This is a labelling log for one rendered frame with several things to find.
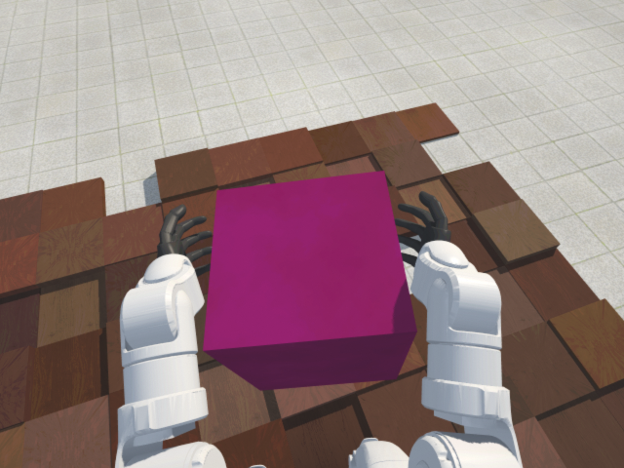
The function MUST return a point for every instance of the left robot forearm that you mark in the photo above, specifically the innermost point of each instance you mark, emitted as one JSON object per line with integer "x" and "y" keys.
{"x": 163, "y": 398}

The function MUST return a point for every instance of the right robot upper arm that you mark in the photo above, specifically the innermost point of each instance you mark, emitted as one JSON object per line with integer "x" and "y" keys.
{"x": 438, "y": 449}

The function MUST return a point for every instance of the right robot hand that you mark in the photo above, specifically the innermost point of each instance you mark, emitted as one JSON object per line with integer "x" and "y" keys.
{"x": 436, "y": 225}

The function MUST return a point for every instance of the robot right thigh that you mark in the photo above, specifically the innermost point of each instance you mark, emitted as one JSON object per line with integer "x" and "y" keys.
{"x": 378, "y": 454}

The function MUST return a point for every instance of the right robot forearm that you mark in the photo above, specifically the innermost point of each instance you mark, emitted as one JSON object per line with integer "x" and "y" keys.
{"x": 464, "y": 381}

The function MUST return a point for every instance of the left robot hand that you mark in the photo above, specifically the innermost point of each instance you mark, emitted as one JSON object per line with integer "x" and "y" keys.
{"x": 171, "y": 233}

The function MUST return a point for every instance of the carton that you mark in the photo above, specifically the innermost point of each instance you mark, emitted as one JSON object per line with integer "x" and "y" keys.
{"x": 307, "y": 283}

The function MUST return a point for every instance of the left robot upper arm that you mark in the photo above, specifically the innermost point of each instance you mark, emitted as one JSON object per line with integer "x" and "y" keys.
{"x": 193, "y": 455}

